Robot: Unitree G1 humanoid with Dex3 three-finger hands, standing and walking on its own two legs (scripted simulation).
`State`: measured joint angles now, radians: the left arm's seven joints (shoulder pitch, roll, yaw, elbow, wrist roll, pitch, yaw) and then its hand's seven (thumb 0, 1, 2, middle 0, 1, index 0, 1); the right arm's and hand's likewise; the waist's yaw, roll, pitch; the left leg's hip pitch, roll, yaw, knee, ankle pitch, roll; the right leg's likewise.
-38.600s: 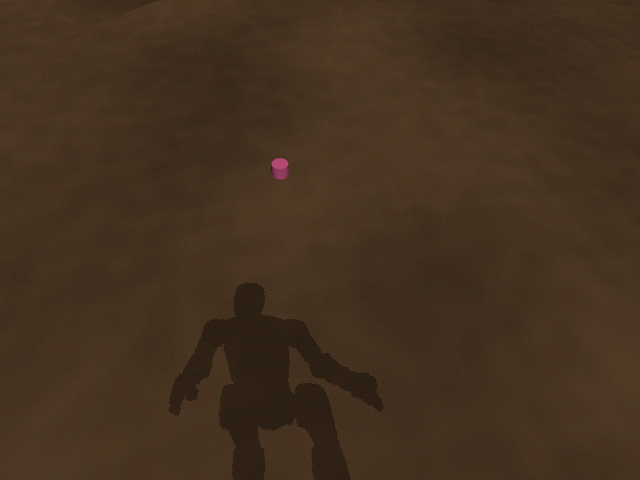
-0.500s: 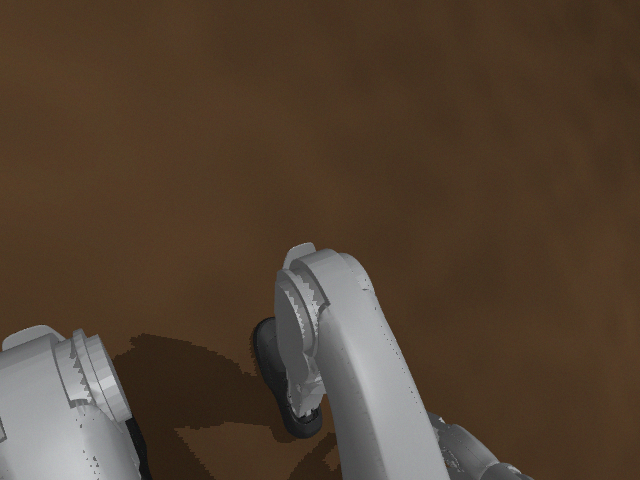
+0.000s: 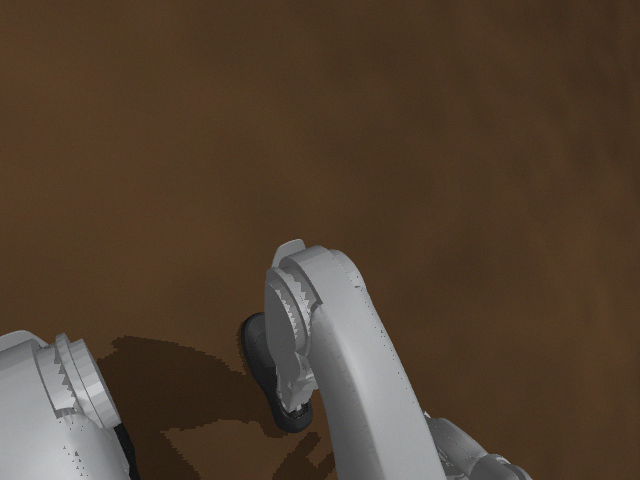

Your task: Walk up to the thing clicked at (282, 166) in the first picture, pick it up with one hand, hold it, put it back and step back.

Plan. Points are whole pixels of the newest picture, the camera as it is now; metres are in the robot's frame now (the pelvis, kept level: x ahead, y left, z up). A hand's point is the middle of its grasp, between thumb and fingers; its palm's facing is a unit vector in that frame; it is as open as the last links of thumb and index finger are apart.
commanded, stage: rest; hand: left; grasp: from above
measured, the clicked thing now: out of the picture +0.45 +0.32 -0.26
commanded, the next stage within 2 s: open in 0.14 s
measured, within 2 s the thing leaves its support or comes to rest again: neither
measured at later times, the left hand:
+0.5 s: hand out of the picture +0.44 +0.31 -0.24, palm faces -0.45 -0.14 -0.88, open 11.0 cm
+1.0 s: hand out of the picture +0.44 +0.32 -0.24, palm faces -0.45 -0.14 -0.88, open 13.8 cm
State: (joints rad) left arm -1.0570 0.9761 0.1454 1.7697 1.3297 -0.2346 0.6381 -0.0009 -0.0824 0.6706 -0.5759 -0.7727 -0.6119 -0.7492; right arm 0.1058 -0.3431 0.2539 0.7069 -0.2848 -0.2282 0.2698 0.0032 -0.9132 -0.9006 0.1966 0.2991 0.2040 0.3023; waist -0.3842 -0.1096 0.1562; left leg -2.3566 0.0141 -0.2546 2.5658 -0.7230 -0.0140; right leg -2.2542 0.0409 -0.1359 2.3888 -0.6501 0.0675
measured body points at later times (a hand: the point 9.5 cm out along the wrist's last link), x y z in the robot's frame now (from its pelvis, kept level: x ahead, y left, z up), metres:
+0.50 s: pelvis +0.00 +0.00 +0.00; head +0.27 +0.12 +0.34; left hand +0.46 +0.32 -0.19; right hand +0.04 -0.25 -0.06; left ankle +0.06 +0.13 -0.26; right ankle +0.12 -0.13 -0.26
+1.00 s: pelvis +0.00 +0.00 +0.01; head +0.28 +0.12 +0.34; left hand +0.46 +0.32 -0.19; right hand +0.04 -0.26 -0.05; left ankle +0.06 +0.13 -0.26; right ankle +0.12 -0.13 -0.26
